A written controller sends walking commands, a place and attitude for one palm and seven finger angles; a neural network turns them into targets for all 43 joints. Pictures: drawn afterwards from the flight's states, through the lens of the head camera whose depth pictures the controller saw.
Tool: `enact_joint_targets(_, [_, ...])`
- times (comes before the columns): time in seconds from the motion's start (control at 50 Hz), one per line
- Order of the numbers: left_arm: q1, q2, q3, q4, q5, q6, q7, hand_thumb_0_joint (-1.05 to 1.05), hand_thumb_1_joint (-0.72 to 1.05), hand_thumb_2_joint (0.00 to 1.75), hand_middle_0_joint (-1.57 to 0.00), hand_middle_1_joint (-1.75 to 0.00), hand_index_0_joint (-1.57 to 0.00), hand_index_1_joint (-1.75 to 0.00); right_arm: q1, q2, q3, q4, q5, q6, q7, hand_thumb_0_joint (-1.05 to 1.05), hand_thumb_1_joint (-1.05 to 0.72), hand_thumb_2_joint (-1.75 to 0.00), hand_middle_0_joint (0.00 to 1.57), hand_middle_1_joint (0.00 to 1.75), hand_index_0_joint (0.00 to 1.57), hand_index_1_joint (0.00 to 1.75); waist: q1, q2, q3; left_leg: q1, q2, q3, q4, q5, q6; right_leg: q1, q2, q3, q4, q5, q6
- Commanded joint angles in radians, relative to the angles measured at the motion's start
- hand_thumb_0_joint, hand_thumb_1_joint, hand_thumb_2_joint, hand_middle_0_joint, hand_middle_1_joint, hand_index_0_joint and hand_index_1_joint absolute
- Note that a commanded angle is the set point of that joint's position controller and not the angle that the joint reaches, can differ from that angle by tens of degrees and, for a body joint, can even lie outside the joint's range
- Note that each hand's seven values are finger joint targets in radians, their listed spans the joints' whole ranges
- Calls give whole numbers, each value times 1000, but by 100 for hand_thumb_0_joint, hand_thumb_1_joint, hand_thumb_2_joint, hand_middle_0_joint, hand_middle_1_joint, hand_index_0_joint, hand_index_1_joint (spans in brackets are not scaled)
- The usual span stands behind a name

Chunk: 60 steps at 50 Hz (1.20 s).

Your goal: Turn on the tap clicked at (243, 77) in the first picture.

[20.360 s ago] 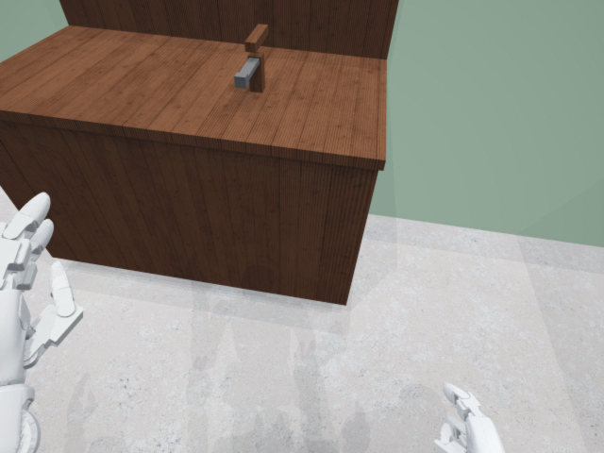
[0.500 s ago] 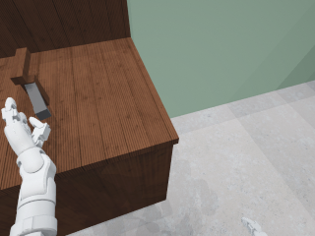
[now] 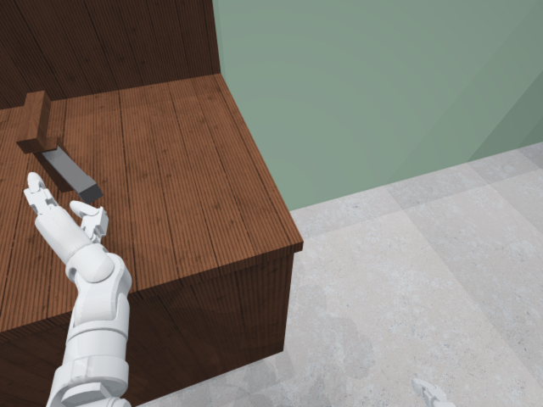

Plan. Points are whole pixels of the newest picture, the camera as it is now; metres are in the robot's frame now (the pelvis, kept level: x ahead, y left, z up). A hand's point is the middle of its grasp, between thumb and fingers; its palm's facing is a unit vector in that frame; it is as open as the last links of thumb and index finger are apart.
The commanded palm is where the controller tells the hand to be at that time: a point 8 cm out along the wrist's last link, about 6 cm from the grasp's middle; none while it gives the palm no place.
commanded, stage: push the lever round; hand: left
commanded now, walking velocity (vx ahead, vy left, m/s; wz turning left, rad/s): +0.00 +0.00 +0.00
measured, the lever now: (87, 190) +0.40 +0.31 +0.10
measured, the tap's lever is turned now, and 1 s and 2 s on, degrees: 27 54 76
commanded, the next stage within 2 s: lift the hand up off the lever in 1.46 s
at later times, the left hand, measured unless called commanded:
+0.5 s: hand (127, 197) +0.40 +0.25 +0.09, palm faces +0.82 -0.57 -0.06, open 7.6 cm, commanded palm +0.35 +0.26 +0.09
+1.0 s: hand (143, 182) +0.43 +0.23 +0.09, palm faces +0.86 -0.50 -0.08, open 7.6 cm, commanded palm +0.38 +0.24 +0.09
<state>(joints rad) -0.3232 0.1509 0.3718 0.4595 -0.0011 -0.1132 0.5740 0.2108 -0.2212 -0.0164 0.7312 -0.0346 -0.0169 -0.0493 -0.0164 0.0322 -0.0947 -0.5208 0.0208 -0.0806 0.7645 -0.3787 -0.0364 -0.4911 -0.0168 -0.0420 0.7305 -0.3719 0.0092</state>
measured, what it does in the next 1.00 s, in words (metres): stands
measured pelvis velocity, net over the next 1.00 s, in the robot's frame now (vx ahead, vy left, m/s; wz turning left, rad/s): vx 0.00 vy -0.01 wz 0.01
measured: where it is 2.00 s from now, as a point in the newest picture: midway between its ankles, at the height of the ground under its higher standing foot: outside the picture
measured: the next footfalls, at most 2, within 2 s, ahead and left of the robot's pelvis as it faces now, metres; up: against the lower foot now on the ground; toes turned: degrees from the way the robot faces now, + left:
none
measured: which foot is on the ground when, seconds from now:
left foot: down 0.00-1.00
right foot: down 0.00-1.00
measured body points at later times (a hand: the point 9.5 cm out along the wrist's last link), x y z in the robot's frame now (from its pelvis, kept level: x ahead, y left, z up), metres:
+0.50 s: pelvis +0.00 +0.00 +0.00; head +0.03 +0.00 +0.45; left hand +0.35 +0.27 +0.09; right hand +0.11 -0.25 -0.13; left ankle +0.00 +0.14 -0.71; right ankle +0.00 -0.13 -0.71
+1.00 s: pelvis +0.00 -0.01 -0.01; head +0.04 -0.01 +0.44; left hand +0.38 +0.25 +0.09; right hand +0.08 -0.25 -0.14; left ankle +0.00 +0.14 -0.71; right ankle +0.00 -0.13 -0.71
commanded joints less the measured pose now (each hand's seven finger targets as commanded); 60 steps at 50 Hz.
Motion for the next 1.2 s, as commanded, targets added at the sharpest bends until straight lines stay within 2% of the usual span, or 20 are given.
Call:
enact_joint_targets(0.0, [-383, 189, -16, -210, 41, -57, 31, 0, 90, 90, -15, -15, -15, -15, -55, -130, -44, -116, 1, -34, -13, 0, -90, -90, 20, 30, 20, 30, -16, 4, -247, 96, -30, 53, -91, 251, 39, 130, 20, -8, -96, 273, -33])
enact_joint_targets(0.06, [-417, 182, -22, -159, 51, -54, 48, 0, 90, 90, -15, -15, -15, -15, -58, -131, -43, -107, 1, -29, -15, 0, -90, -90, 20, 30, 20, 30, -24, -13, -225, 80, -32, 52, -97, 204, 42, 113, 19, -6, -110, 222, -32])
enact_joint_targets(0.12, [-452, 175, -22, -167, 62, -64, 71, 0, 90, 90, -15, -15, -15, -15, -55, -130, -47, -97, -6, -30, -15, 0, -90, -90, 20, 30, 20, 30, -20, 30, -261, 104, -33, 50, -93, 225, 38, 115, 21, -6, -102, 233, -36])
enact_joint_targets(0.24, [-516, 130, -52, -117, 81, -68, 121, 0, 90, 90, -15, -15, -15, -15, -44, -124, -50, -86, -19, -24, -1, 0, -90, -90, 20, 30, 20, 30, -31, 2, -298, 111, -31, 48, -82, 261, 34, 116, 18, -17, -86, 269, -35])
enact_joint_targets(0.32, [-535, 156, -11, -53, 92, -60, 155, 0, 90, 90, -15, -15, -15, -15, -42, -128, -53, -74, -24, -18, 4, 0, -90, -90, 20, 30, 20, 30, -23, -13, -276, 83, -30, 46, -86, 237, 32, 108, 21, -19, -93, 238, -35])
enact_joint_targets(0.36, [-596, 115, -50, -44, 99, -65, 166, 0, 90, 90, -15, -15, -15, -15, -40, -120, -51, -75, -25, -18, 12, 0, -90, -90, 20, 30, 20, 30, -35, 2, -275, 90, -31, 46, -84, 232, 33, 90, 19, -21, -88, 230, -36])
enact_joint_targets(0.42, [-580, 160, 9, -13, 108, -68, 193, 0, 90, 90, -15, -15, -15, -15, -29, -126, -58, -67, -34, -12, 17, 0, -90, -90, 20, 30, 20, 30, -21, -18, -303, 84, -31, 48, -80, 256, 32, 115, 21, -22, -85, 253, -37])
enact_joint_targets(0.46, [-594, 116, -27, -21, 113, -69, 201, 0, 90, 90, -15, -15, -15, -15, -27, -117, -59, -75, -35, -8, 26, 0, -90, -90, 20, 30, 20, 30, -26, 4, -324, 93, -31, 53, -71, 280, 31, 114, 19, -25, -75, 278, -38])
enact_joint_targets(0.52, [-602, 138, 5, 16, 123, -64, 221, 0, 90, 90, -15, -15, -15, -15, -17, -122, -62, -59, -43, -2, 32, 0, -90, -90, 20, 30, 20, 30, -27, 0, -311, 84, -29, 49, -72, 277, 29, 103, 22, -28, -77, 267, -38])
enact_joint_targets(0.56, [-669, 103, -33, 25, 127, -69, 228, 0, 90, 90, -15, -15, -15, -15, -13, -119, -60, -61, -44, -2, 38, 0, -90, -90, 20, 30, 20, 30, -48, -25, -297, 81, -27, 48, -72, 265, 31, 88, 19, -32, -77, 257, -36])
enact_joint_targets(0.6, [-666, 87, -38, 36, 127, -71, 238, 0, 90, 90, -15, -15, -15, -15, -13, -118, -64, -62, -47, -4, 44, 0, -90, -90, 20, 30, 20, 30, -45, -12, -306, 84, -30, 54, -65, 269, 33, 87, 22, -31, -76, 263, -36])
enact_joint_targets(0.62, [-655, 125, 5, 52, 131, -69, 247, 0, 90, 90, -15, -15, -15, -15, -9, -123, -67, -51, -50, -1, 42, 0, -90, -90, 20, 30, 20, 30, -37, -3, -307, 82, -29, 51, -68, 266, 31, 86, 23, -31, -78, 252, -37])
enact_joint_targets(0.66, [-696, 93, -25, 53, 132, -71, 255, 0, 90, 90, -15, -15, -15, -15, -2, -117, -66, -56, -52, 0, 50, 0, -90, -90, 20, 30, 20, 30, -47, -15, -325, 81, -32, 53, -62, 276, 32, 89, 21, -33, -71, 268, -36])
enact_joint_targets(0.72, [-728, 127, 12, 91, 143, -69, 273, 0, 90, 90, -15, -15, -15, -15, 7, -122, -67, -40, -57, 5, 51, 0, -90, -90, 20, 30, 20, 30, -49, -7, -316, 72, -31, 49, -67, 258, 31, 79, 21, -34, -74, 245, -36])
enact_joint_targets(0.76, [-768, 78, -35, 96, 148, -73, 280, 0, 90, 90, -15, -15, -15, -15, 5, -116, -67, -43, -58, 5, 59, 0, -90, -90, 20, 30, 20, 30, -64, 13, -317, 84, -30, 49, -61, 258, 31, 56, 21, -37, -71, 237, -37])
enact_joint_targets(0.82, [-757, 122, 24, 151, 154, -68, 301, 0, 90, 90, -15, -15, -15, -15, 19, -122, -70, -29, -67, 8, 64, 0, -90, -90, 20, 30, 20, 30, -56, -11, -325, 65, -31, 48, -57, 259, 32, 61, 24, -39, -68, 240, -36])
enact_joint_targets(0.96, [-832, 95, 5, 190, 169, -66, 321, 0, 90, 90, -15, -15, -15, -15, 45, -119, -74, -29, -74, 17, 82, 0, -90, -90, 20, 30, 20, 30, -76, -12, -344, 61, -31, 53, -43, 288, 35, 52, 22, -41, -55, 279, -32])
enact_joint_targets(1.08, [-847, 143, 43, 241, 185, -74, 327, 0, 90, 90, -15, -15, -15, -15, 69, -121, -77, -23, -78, 23, 86, 0, -90, -90, 20, 30, 20, 30, -76, -23, -363, 43, -33, 56, -38, 285, 40, 62, 23, -38, -51, 287, -31])
enact_joint_targets(1.14, [-899, 142, 37, 287, 187, -75, 325, 0, 90, 90, -15, -15, -15, -15, 76, -123, -74, -14, -78, 27, 85, 0, -90, -90, 20, 30, 20, 30, -97, -33, -330, 24, -33, 58, -39, 250, 47, 38, 21, -34, -60, 265, -24])
enact_joint_targets(1.18, [-915, 196, 76, 297, 191, -83, 326, 0, 90, 90, -15, -15, -15, -15, 87, -127, -76, -14, -80, 30, 84, 0, -90, -90, 20, 30, 20, 30, -93, -34, -352, 16, -33, 61, -33, 255, 50, 55, 20, -29, -58, 280, -23])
